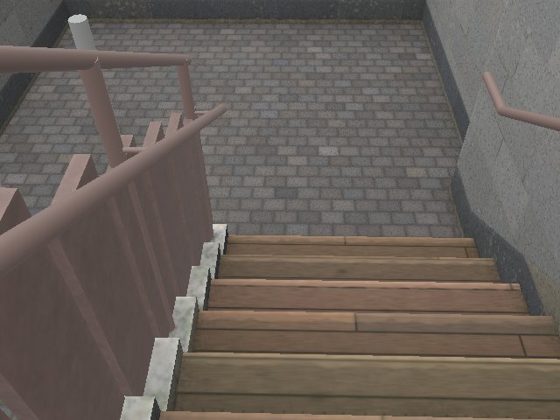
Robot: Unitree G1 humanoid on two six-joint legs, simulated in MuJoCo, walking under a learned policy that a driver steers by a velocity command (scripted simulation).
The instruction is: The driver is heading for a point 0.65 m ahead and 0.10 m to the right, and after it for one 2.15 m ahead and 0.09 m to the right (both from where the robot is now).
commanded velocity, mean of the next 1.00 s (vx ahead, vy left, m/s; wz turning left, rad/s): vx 0.20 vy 0.00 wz -0.33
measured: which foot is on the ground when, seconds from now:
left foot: up 0.00-0.32, down 0.34-1.00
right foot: down 0.00-0.36, up 0.38-0.68, down 0.70-1.00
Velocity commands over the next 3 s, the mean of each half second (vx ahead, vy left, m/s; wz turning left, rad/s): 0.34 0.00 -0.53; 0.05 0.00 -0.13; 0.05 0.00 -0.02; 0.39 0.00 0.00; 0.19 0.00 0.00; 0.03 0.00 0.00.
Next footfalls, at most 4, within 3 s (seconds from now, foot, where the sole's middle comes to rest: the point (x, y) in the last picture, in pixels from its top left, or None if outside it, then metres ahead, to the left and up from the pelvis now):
0.34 left None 0.25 0.11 -0.92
0.70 right None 0.26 -0.13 -0.92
2.04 left None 0.59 0.09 -1.09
2.40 right None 0.62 -0.15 -1.09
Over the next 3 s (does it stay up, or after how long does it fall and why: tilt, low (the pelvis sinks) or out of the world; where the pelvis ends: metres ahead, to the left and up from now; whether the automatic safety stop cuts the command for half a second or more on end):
stays up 0.60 0.00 -0.32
